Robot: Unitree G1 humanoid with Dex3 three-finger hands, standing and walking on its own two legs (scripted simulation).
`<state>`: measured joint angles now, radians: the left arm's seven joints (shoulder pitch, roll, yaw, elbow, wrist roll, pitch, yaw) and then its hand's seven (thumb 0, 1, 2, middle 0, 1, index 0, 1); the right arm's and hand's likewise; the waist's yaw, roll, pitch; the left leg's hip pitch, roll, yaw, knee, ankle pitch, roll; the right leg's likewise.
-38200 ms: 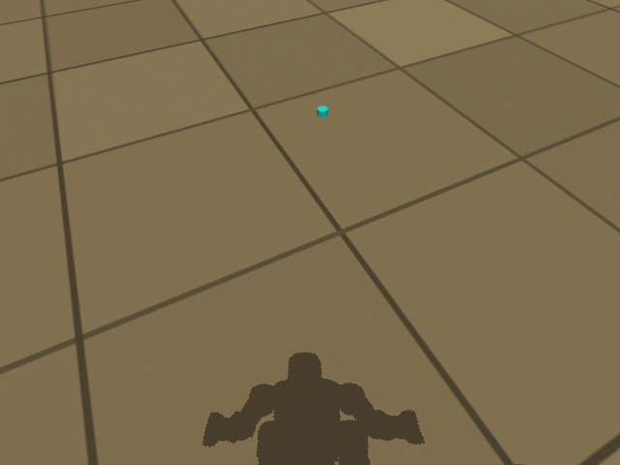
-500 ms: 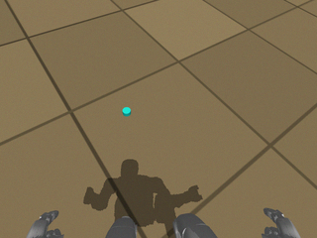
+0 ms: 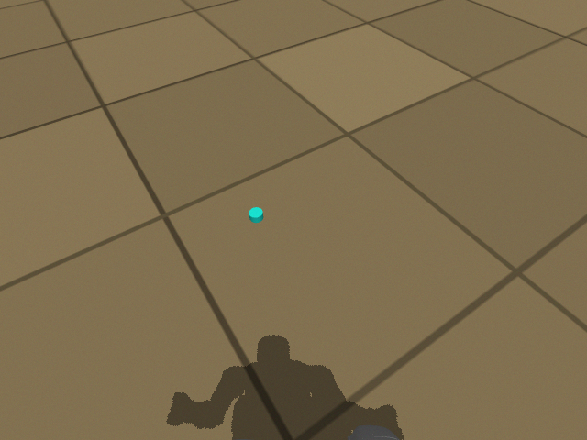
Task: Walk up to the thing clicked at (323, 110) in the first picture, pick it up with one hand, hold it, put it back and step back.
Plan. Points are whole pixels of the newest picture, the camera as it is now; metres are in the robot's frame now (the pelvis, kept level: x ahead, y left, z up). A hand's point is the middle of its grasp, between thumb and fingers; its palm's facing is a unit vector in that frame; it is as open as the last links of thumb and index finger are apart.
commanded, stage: step back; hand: left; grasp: from above
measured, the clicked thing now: (256, 215) +1.07 +0.22 -0.74
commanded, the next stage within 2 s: stand in 0.78 s
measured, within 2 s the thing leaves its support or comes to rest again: neither
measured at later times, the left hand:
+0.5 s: hand out of the picture +0.09 +0.24 -0.13, palm faces +0.07 -0.92 -0.39, open 7.4 cm
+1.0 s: hand out of the picture +0.12 +0.26 -0.14, palm faces +0.03 -0.94 -0.33, open 7.4 cm
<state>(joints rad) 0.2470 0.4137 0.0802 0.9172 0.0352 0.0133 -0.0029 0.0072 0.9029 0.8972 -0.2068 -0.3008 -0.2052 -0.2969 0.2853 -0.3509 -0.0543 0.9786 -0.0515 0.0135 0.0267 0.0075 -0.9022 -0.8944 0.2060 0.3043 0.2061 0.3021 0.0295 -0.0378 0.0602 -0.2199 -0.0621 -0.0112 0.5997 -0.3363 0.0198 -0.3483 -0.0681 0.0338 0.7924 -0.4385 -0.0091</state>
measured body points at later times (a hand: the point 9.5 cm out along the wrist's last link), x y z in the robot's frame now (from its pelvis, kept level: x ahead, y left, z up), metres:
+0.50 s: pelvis +0.04 -0.02 +0.01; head +0.05 -0.04 +0.46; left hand +0.09 +0.29 -0.10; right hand +0.11 -0.34 -0.13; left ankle +0.07 +0.13 -0.70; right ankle +0.06 -0.13 -0.72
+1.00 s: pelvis +0.06 +0.01 +0.02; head +0.06 +0.01 +0.47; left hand +0.12 +0.31 -0.11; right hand +0.20 -0.27 -0.10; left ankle +0.09 +0.13 -0.72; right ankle +0.06 -0.13 -0.72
